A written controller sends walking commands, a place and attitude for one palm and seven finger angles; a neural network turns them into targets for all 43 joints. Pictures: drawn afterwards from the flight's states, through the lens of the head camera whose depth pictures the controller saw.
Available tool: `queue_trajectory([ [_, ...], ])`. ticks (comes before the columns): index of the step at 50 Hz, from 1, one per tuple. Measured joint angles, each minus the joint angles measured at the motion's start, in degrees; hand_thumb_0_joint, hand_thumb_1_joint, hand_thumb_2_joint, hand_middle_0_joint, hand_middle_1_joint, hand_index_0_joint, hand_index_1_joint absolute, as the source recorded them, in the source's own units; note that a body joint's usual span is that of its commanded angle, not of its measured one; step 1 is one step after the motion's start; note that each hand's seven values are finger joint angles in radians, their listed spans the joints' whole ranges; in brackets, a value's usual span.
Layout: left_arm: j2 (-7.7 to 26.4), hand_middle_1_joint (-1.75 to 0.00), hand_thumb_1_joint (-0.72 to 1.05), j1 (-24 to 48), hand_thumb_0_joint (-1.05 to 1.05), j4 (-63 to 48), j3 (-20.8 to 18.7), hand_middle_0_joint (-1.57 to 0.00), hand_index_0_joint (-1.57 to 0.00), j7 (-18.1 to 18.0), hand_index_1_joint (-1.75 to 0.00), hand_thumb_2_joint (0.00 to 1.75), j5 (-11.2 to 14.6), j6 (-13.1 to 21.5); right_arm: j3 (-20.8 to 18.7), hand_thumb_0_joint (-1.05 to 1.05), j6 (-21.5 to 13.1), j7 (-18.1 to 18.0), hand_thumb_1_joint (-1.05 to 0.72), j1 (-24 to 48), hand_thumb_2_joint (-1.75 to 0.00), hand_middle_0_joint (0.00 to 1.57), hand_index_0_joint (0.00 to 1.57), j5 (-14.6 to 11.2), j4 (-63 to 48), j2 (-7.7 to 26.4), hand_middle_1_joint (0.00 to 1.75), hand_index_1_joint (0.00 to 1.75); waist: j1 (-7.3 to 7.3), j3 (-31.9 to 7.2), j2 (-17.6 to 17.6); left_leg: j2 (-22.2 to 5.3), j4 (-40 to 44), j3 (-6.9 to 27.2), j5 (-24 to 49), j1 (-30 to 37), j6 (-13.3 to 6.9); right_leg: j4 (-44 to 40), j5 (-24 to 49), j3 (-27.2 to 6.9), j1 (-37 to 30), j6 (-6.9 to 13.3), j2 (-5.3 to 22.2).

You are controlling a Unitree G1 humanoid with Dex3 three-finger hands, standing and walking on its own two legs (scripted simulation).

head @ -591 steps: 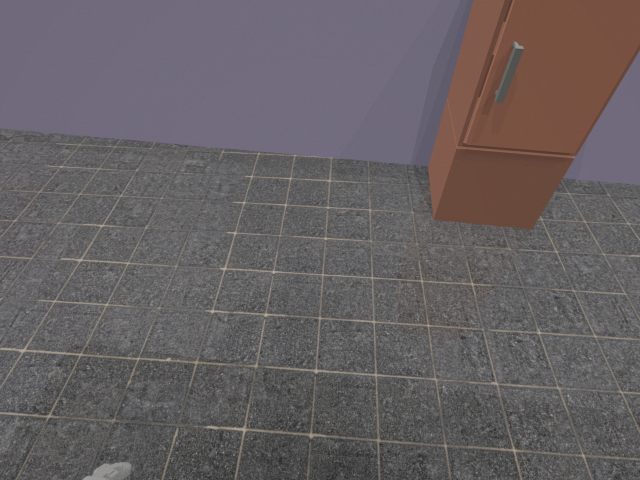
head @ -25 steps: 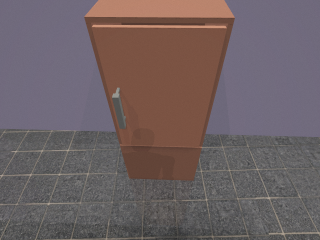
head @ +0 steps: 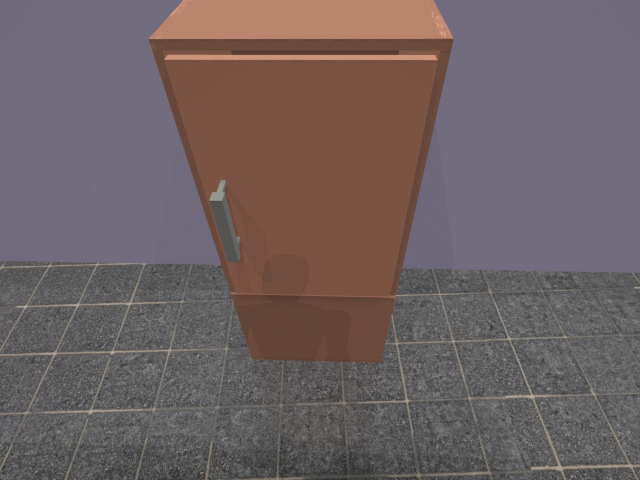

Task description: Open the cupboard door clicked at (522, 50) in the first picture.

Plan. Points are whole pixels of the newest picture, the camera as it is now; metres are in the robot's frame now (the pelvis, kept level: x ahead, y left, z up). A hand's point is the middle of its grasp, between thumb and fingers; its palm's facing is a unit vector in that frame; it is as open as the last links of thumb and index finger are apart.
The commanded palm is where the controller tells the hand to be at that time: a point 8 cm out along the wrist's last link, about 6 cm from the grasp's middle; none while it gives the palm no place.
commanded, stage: shuffle to correct the standing spot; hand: left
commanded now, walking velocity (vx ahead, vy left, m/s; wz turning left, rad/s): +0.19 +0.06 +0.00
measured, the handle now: (228, 222) +0.58 +0.23 -0.06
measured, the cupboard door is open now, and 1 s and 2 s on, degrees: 0 0 0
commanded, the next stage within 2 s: come to a stop and stand still in 0.06 s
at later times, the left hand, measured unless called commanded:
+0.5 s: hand out of the picture +0.05 +0.18 -0.17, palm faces +0.06 -0.97 -0.23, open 7.3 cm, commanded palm none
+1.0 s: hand out of the picture +0.01 +0.19 -0.17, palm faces +0.02 -0.98 -0.22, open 7.3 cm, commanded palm none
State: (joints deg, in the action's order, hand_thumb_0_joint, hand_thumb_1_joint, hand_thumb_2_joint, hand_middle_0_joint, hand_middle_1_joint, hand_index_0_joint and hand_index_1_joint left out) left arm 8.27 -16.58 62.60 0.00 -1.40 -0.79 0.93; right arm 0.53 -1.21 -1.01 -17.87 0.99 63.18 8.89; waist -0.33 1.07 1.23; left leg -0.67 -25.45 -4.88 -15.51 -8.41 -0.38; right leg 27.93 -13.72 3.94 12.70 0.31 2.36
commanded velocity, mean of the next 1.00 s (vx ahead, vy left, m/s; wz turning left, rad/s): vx -0.02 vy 0.00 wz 0.00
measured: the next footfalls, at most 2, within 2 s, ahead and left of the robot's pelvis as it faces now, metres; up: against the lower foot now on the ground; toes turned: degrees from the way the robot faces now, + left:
none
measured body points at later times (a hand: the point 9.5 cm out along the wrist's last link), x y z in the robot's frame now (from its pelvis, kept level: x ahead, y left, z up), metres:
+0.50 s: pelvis +0.04 +0.01 +0.00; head +0.07 +0.00 +0.45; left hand +0.05 +0.24 -0.16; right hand +0.03 -0.20 -0.17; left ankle -0.02 +0.11 -0.74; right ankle +0.02 -0.11 -0.73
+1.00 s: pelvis -0.04 +0.01 -0.01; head -0.05 +0.00 +0.44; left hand +0.01 +0.24 -0.15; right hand +0.02 -0.23 -0.16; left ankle +0.00 +0.11 -0.74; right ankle +0.01 -0.11 -0.74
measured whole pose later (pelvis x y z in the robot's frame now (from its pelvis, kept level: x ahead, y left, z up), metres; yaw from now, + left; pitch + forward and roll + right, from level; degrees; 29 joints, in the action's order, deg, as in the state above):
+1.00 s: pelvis -0.04 +0.01 -0.01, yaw -1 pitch -3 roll +0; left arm 10.0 -16.0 55.6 -0.2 -1.0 -1.2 -0.6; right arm -1.1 0.9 0.0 -14.9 1.7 55.6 10.7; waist -0.3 0.1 1.4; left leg -0.4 -30.8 -3.7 -14.5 -14.9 -1.8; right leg 30.7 -14.9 3.2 16.1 0.7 1.2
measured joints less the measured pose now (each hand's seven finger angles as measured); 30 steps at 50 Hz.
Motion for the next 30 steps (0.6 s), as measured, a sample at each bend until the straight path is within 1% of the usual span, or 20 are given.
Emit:
queue_trajectory([
  [5, -0.79, -0.3, 0.92, -1.88, 0.0, 0.03, -0.38, -0.2, -0.2, 0.67, -0.3, 0.9, -0.31, -0.37, -0.32, 0.01, 0.7, 0.38, -0.91, -1.18, -0.9, 0.2, 0.2, 0.33, 0.23, 0.01, 0.3, 0.29, -0.41, -0.29, -0.05, -0.62, -3.34, 0.31, -2.48, -1.12, 0.09, 2.35, -2.1, 0.28, 0.6, 0.43, -0.41],
  [9, -1.31, -0.3, 0.91, -3.66, 0.0, 0.01, -1.04, -0.2, -0.2, 0.88, -0.3, 0.9, -0.34, -0.3, -0.64, 0.01, 0.91, 0.61, -0.91, -2.24, -0.9, 0.2, 0.2, 0.42, 0.3, -0.08, 0.3, 0.29, -0.67, -0.5, -0.23, -0.98, -6.19, 0.81, -4.85, -2.17, -0.13, 3.68, -3.81, 0.72, 0.81, 0.39, -0.63],
  [11, -1.31, -0.3, 0.91, -4.38, 0.0, 0.25, -1.38, -0.2, -0.2, 0.85, -0.3, 0.9, -0.35, -0.35, -0.71, 0.01, 0.62, 0.54, -0.91, -2.52, -0.9, 0.2, 0.2, 0.36, 0.39, -0.41, 0.3, 0.29, -0.78, -0.43, -0.97, -0.73, -6.27, 0.64, -5.46, -1.84, 0.05, 4.17, -4.55, 0.51, 0.73, 0.12, -0.35],
  [14, -1.19, -0.3, 0.91, -4.51, 0.0, 1.04, -1.42, -0.2, -0.2, 0.59, -0.3, 0.9, -0.33, -0.59, -0.47, 0.01, -0.61, 0.05, -0.91, -2.73, -0.9, 0.2, 0.2, 0.17, 0.54, -1.1, 0.3, 0.29, -0.87, 0.03, -2.05, -0.08, -5.35, -0.04, -5.95, -0.62, -0.44, 4.92, -5.54, -0.21, 0.51, -0.36, 0.23],
  [18, -1.49, -0.3, 0.91, -2.84, 0.0, 1.48, -1.14, -0.2, -0.2, -0.17, -0.3, 0.9, 0.1, -0.6, -0.25, 0.01, -1.02, -1.12, -0.91, -2.03, -0.9, 0.2, 0.2, -0.32, 0.83, -1.88, 0.3, 0.29, -0.77, 1.13, -1.57, 0.22, -4.04, -0.42, -5.87, 0.95, -0.7, 3.96, -5.7, -0.56, -0.83, -1.14, 0.45],
  [22, -1.32, -0.3, 0.91, -0.39, 0.0, 0.13, -1.38, -0.2, -0.2, -0.87, -0.3, 0.9, 0.21, -0.71, -0.67, 0.01, -0.39, -1.79, -0.91, -0.18, -0.9, 0.2, 0.2, -0.55, 0.2, -2.58, 0.3, 0.29, -0.46, 2.1, -1.01, 0.49, -2.78, -0.76, -4.19, 1.52, -0.56, 4.22, -4.45, -0.73, -0.55, -0.88, 0.7],
  [26, -0.04, -0.3, 0.92, 1.56, 0.01, -1.93, -2.24, -0.2, -0.2, -1.24, -0.3, 0.9, -0.06, -1.26, -1.82, 0.02, 0.6, -2.12, -0.93, 1.02, -0.9, 0.2, 0.2, -0.35, -0.53, -1.83, 0.3, 0.29, -0.12, 2.62, -0.11, 0.1, -2.53, -0.87, -3.42, 1.3, -0.52, 5.93, -3.24, -0.41, 0.75, -0.63, 0.48],
  [30, 1.21, -0.3, 0.92, 3.19, 0.0, -4.04, -2.86, -0.2, -0.2, -1.15, -0.3, 0.9, -0.21, -1.14, -2.7, 0.02, 1.06, -1.95, -0.93, 2.3, -0.9, 0.2, 0.2, -0.11, -1.63, -0.77, 0.3, 0.29, 0.1, 2.75, 0.16, -0.37, -3.58, -1.08, -4.62, -0.1, 0.26, 6.04, -4.82, -0.41, 1.71, 0.0, 0.1],
])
